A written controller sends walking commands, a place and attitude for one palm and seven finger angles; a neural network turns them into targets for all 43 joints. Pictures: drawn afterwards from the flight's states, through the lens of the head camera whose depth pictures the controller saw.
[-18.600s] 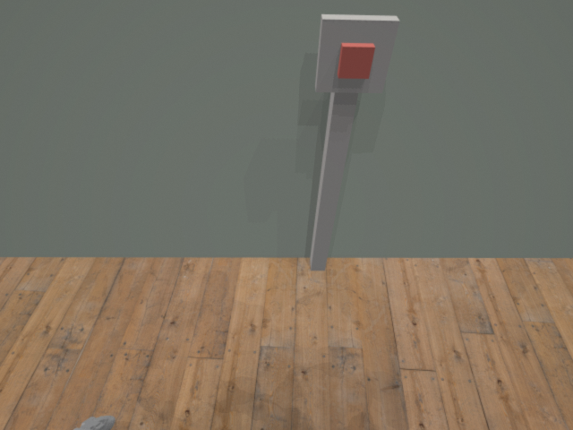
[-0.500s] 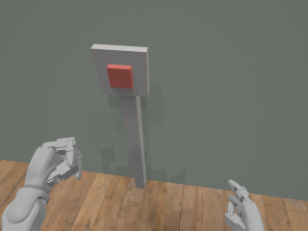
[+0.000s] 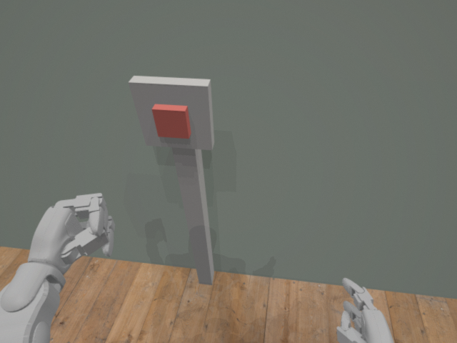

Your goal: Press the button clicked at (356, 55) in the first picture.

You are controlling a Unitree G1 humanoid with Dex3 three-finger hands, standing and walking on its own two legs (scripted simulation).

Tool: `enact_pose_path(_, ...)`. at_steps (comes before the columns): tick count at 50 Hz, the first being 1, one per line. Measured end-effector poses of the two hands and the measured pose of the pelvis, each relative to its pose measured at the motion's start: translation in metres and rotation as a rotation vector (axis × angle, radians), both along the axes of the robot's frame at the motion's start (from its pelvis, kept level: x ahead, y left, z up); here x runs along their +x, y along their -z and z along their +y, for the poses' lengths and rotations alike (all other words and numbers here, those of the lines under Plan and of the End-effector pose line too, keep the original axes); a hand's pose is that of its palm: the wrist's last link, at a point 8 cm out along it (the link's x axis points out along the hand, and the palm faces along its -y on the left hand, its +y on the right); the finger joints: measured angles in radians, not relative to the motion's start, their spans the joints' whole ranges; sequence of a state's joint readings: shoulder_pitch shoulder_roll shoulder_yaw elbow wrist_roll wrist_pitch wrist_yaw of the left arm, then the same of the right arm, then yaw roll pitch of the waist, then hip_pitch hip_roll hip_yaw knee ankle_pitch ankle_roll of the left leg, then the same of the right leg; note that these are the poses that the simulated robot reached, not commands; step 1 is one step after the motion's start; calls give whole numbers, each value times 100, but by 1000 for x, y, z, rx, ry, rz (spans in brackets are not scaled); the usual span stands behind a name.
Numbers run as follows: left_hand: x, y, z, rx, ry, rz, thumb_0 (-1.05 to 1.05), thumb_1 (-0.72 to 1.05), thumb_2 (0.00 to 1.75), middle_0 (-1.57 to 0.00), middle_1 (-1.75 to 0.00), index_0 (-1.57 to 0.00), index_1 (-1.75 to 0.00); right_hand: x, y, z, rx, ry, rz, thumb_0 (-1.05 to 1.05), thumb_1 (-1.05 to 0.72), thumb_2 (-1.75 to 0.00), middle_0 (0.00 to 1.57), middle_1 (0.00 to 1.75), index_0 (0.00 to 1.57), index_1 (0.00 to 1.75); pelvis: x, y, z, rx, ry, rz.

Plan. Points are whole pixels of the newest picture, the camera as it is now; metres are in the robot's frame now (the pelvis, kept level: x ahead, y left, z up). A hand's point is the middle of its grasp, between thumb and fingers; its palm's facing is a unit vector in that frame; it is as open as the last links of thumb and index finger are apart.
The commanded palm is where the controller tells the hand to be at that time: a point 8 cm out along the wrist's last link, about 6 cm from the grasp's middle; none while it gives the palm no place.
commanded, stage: raise the hand and make a fist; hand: left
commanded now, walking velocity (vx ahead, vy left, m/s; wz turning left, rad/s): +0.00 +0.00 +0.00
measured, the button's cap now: (172, 120) +0.51 +0.18 +0.14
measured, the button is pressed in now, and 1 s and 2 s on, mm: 0 0 0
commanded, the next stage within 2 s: aim a knuckle at the button in 0.14 s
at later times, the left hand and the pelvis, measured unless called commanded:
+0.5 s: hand (118, 219) +0.26 +0.20 +0.13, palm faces +0.02 -1.00 -0.06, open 3.1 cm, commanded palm +0.24 +0.25 +0.14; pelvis -0.01 +0.00 +0.00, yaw +1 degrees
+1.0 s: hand (153, 188) +0.34 +0.17 +0.12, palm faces -0.01 -1.00 -0.03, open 3.1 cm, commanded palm +0.32 +0.22 +0.12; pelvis -0.01 +0.00 +0.00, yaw -1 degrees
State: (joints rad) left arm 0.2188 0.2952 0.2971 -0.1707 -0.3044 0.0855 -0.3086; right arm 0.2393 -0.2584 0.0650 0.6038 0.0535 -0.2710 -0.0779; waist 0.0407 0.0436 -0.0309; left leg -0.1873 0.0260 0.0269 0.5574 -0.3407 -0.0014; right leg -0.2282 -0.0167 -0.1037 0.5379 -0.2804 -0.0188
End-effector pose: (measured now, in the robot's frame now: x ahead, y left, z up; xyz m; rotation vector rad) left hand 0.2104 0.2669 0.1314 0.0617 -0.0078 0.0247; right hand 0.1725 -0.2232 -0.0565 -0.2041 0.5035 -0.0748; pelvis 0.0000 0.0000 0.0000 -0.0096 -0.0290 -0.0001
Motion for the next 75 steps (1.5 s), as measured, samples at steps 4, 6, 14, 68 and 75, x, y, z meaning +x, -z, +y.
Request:
enact_pose_path(4, -7, -9, 1, 11, -31, -68, 2, 90, 90, -130, -150, -130, -150, -2, 0, 1, -4, -14, -1, 2, -91, -90, 21, 30, 20, 30, -2, 0, -1, -1, -6, -10)
enact_pose_path(6, -7, -11, 0, 19, -31, -77, 2, 90, 90, -130, -150, -130, -150, -3, 1, 2, -1, -17, -2, 2, -91, -90, 21, 30, 20, 30, -4, 0, -1, -2, -9, -16)
enact_pose_path(14, -7, -5, -3, 20, 1, -17, 2, 90, 90, -130, -150, -130, -150, -6, 2, 5, 20, -10, -13, 2, -91, -90, 21, 30, 20, 30, -9, -1, -3, 2, -6, -19)
enact_pose_path(68, 166, 19, -60, -40, 30, 23, 2, 90, 90, -130, -150, -130, -150, -70, 42, -24, -6, 143, 323, 1, -91, -90, 21, 30, 20, 30, -4, 2, -1, 12, 21, 87)
enact_pose_path(75, 192, 19, -76, -50, 58, 23, 2, 90, 90, -130, -150, -130, -150, -95, 52, -27, -11, 172, 415, 1, -91, -90, 21, 30, 20, 30, -5, 4, 1, 11, 20, 115)
